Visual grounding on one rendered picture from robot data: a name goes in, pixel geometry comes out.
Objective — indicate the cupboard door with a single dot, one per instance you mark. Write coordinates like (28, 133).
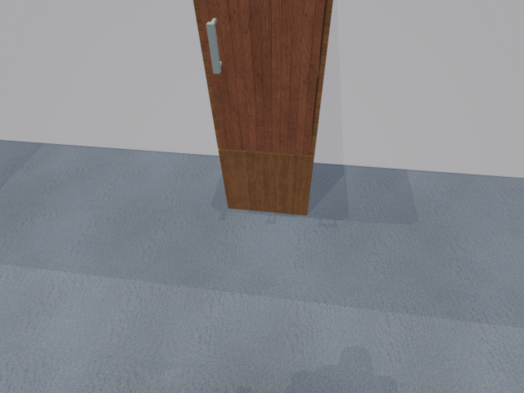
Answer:
(264, 95)

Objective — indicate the handle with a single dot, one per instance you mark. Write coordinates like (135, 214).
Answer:
(214, 51)

